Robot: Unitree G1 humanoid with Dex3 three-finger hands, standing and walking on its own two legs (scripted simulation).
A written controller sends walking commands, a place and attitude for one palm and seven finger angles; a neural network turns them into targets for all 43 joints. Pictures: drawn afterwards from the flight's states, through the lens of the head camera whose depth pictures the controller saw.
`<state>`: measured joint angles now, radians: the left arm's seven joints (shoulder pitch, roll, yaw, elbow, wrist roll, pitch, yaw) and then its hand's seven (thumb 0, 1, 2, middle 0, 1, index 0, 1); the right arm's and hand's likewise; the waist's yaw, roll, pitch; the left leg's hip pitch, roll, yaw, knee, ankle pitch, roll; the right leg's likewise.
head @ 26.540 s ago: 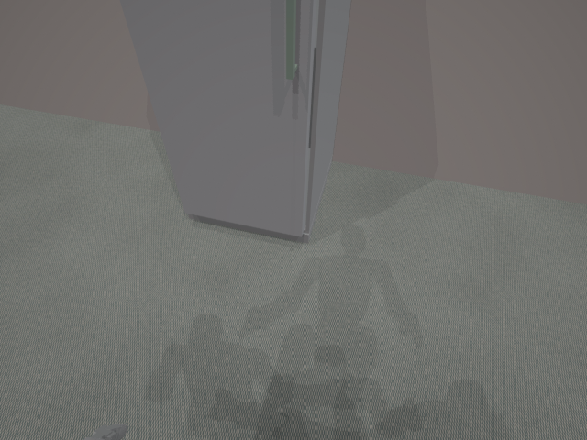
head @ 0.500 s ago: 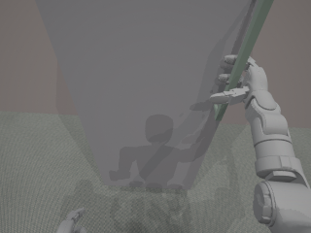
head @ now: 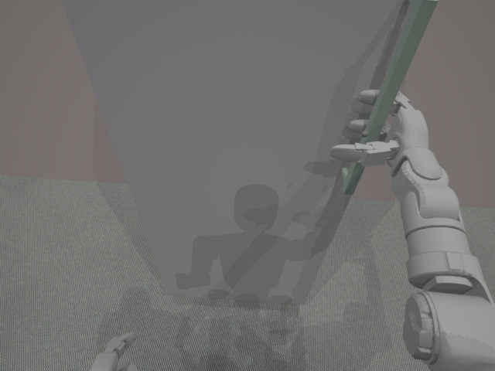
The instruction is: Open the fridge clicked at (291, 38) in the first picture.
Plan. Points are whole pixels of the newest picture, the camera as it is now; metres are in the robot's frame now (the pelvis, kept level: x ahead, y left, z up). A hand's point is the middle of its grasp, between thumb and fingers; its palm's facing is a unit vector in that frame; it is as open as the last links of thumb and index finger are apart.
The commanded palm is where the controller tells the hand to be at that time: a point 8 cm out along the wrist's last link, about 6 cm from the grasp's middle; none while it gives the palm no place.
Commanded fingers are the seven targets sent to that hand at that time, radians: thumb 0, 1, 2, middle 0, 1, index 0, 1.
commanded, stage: grip the handle and tug to test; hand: right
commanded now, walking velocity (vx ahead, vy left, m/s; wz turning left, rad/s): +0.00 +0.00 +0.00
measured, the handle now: (374, 112) +0.49 -0.16 +0.21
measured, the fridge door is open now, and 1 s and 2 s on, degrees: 0 0 12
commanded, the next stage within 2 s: pull the door a little, standing still in 1.20 s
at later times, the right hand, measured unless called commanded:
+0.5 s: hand (366, 133) +0.44 -0.14 +0.20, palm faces +0.02 +1.00 -0.01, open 5.5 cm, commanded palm +0.41 -0.19 +0.20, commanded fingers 0.00 -0.90 -0.90 0.45 1.40 0.45 1.40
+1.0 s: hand (365, 134) +0.43 -0.14 +0.20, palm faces +0.02 +1.00 -0.01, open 5.5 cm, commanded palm +0.39 -0.18 +0.20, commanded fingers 0.00 -0.90 -0.90 0.45 1.40 0.45 1.40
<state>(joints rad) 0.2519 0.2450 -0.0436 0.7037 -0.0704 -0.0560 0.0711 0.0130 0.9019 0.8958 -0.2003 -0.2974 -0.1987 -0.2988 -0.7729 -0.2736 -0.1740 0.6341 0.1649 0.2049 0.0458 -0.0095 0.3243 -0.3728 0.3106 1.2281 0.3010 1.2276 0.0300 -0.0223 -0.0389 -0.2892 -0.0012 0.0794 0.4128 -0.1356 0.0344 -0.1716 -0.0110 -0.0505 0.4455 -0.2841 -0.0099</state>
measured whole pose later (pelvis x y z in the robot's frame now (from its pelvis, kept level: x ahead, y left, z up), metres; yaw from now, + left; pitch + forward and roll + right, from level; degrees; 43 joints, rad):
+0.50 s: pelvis +0.01 +0.00 +0.00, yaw -1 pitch +0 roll +0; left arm 0.23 0.23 -0.05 0.70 -0.07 -0.05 0.07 0.01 0.90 0.90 -0.20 -0.30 -0.20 -0.30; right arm -0.77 -0.25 -0.14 0.59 0.16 0.23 0.03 0.01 -0.74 -0.83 0.39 1.34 0.39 1.37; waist 0.02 -0.02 -0.04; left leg -0.27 0.01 0.09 0.41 -0.15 0.03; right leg -0.16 0.00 -0.04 0.44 -0.29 -0.02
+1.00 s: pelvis +0.01 +0.00 +0.00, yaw +1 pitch +0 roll +0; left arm 0.23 0.24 -0.04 0.68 -0.07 -0.02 0.07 0.01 0.90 0.90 -0.20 -0.30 -0.20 -0.30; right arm -0.69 -0.25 -0.17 0.48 0.17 0.27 0.03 0.01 -0.77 -0.81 0.36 1.37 0.35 1.40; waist 0.02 -0.03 -0.05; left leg -0.25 -0.01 0.07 0.40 -0.15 0.03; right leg -0.13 -0.01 -0.06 0.42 -0.29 -0.01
